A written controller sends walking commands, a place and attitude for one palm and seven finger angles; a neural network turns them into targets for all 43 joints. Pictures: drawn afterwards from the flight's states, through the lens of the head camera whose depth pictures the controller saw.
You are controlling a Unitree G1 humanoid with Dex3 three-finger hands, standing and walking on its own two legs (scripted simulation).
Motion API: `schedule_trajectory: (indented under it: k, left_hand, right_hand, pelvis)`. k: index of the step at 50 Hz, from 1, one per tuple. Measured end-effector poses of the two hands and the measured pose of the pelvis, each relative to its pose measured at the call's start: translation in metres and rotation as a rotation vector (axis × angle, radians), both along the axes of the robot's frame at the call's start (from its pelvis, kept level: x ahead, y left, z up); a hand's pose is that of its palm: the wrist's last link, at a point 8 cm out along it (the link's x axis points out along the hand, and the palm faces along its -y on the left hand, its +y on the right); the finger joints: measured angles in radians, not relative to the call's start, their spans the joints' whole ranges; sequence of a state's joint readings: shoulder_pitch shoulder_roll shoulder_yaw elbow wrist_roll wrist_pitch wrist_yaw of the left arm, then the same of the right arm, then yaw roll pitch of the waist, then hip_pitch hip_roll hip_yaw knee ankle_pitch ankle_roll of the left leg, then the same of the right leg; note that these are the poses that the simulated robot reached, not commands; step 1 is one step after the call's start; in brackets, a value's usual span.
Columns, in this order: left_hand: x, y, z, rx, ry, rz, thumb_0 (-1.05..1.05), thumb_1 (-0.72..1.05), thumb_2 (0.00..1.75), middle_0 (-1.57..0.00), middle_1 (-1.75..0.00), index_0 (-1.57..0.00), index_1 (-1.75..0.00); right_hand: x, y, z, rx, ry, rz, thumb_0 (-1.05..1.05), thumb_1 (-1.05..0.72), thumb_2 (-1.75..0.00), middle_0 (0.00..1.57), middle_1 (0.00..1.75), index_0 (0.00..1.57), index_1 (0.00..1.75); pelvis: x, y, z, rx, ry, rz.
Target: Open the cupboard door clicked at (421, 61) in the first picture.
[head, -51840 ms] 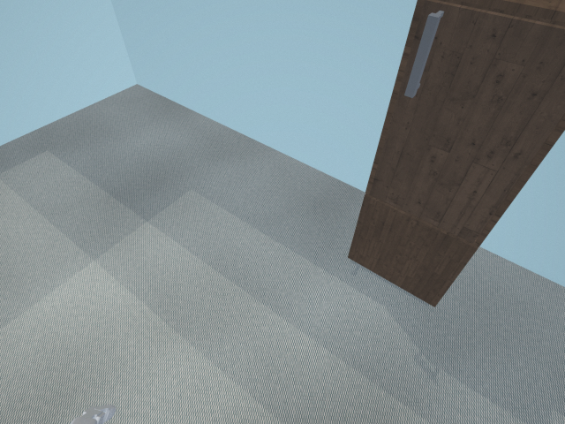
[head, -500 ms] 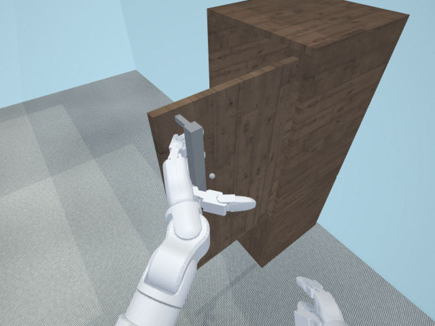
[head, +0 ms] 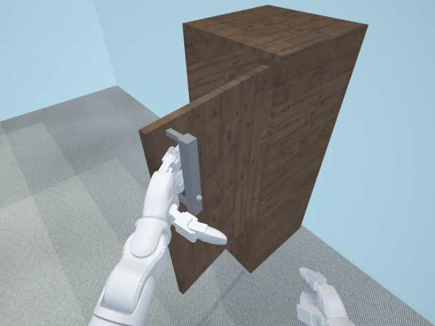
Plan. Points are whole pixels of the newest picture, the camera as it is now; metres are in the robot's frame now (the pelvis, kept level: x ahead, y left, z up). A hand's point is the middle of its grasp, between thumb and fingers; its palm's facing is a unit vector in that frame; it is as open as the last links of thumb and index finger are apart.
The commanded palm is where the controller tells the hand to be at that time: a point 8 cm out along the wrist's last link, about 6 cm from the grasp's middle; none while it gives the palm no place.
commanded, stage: slide the hand sideways off the handle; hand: left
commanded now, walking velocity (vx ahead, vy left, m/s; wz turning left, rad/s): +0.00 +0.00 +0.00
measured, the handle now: (184, 174) +0.34 +0.10 +0.15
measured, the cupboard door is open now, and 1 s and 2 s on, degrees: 98 95 95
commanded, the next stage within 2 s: draw the hand back to the body in 0.72 s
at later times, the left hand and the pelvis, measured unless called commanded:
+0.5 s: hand (165, 220) +0.24 +0.11 +0.14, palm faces +0.02 -1.00 -0.05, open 16.0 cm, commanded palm +0.19 +0.17 +0.15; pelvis +0.05 -0.02 +0.00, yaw +0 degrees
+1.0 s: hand (130, 233) +0.21 +0.15 +0.14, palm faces +0.05 -1.00 -0.08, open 16.3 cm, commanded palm +0.17 +0.21 +0.15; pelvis +0.04 -0.01 -0.01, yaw +2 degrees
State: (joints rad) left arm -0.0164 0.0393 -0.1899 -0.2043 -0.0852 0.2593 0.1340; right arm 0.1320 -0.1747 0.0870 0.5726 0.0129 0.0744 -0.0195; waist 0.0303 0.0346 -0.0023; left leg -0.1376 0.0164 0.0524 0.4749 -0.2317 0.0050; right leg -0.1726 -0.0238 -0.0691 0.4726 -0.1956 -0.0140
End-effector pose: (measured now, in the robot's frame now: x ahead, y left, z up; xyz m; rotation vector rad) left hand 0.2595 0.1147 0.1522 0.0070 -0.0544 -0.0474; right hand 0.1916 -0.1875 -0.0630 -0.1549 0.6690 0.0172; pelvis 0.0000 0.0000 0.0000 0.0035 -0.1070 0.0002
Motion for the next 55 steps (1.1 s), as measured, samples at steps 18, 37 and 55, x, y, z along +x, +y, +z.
schedule_trajectory:
  k: [18, 37, 55]
  left_hand:
    - [-0.025, 0.028, -0.006, 0.022, 0.025, 0.033, -0.01, -0.50, 0.30, -0.23, -0.34, -0.20, -0.32]
    - [-0.072, 0.076, -0.011, 0.078, 0.039, 0.133, -0.01, -0.50, 0.30, -0.18, -0.31, -0.17, -0.31]
    - [-0.071, 0.107, -0.004, 0.073, -0.021, 0.110, -0.01, -0.50, 0.30, -0.15, -0.30, -0.15, -0.30]
  right_hand:
    - [0.040, -0.021, 0.004, -0.002, -0.027, -0.012, 0.01, -0.91, -0.89, 0.20, 0.30, 0.20, 0.30]
    - [0.052, -0.037, -0.002, -0.025, -0.114, -0.003, 0.01, -0.91, -0.89, 0.20, 0.30, 0.20, 0.30]
    - [0.033, -0.014, 0.004, -0.024, -0.195, 0.012, 0.01, -0.90, -0.89, 0.20, 0.30, 0.20, 0.30]
  pelvis:
    - [0.039, -0.014, 0.001, -0.004, 0.043, -0.007]
    - [0.054, -0.021, -0.005, -0.017, 0.066, 0.032]
    - [0.034, -0.004, -0.006, -0.024, 0.045, 0.035]
